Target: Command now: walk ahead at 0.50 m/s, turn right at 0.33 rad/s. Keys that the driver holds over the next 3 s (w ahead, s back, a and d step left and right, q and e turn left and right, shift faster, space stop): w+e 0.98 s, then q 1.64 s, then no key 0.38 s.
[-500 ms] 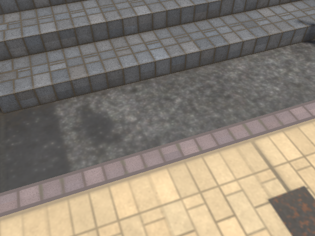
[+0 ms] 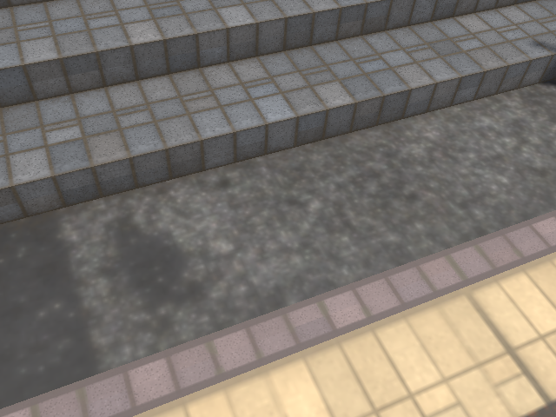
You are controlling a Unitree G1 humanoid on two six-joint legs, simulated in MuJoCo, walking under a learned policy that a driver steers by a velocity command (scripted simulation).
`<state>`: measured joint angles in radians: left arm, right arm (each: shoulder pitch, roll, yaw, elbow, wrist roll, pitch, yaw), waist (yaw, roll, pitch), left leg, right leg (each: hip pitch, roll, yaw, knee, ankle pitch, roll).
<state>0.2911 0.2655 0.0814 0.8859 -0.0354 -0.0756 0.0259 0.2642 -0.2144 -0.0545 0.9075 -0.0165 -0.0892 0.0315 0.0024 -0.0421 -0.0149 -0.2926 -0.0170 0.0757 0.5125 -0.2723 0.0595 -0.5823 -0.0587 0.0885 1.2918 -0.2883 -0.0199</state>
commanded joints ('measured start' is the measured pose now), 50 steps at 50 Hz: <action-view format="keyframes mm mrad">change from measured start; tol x32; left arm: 1 2 45 17 -66 8 9 -2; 13 -328 -18 -7 -206 13 20 -78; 19 121 204 77 -121 24 40 -48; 50 -29 69 18 -261 8 41 -18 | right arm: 1 -6 -118 -29 -40 -2 -35 -22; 50 -49 -116 -33 -199 5 -27 -25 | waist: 1 12 151 -10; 40 -1 -95 -40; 43 -37 433 -334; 50 -22 143 21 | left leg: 1 155 284 -219 -270 482 94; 17 398 285 126 85 1292 -4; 18 281 236 141 322 1146 -18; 20 -422 -65 -74 975 -333 -76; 21 -543 -7 -210 990 -270 -47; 40 -37 4 -143 -72 190 -60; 43 647 452 -862 -180 -97 217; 50 158 252 -307 -305 219 119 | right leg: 1 -157 -64 69 -120 120 0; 17 155 131 -218 -662 116 -149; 20 1007 -271 692 -886 164 -482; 27 335 -76 254 -1071 353 -299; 35 297 -2 217 -992 230 -204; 41 342 13 315 -680 211 -131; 44 -235 85 123 12 -264 -20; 50 -119 -25 32 -108 -23 3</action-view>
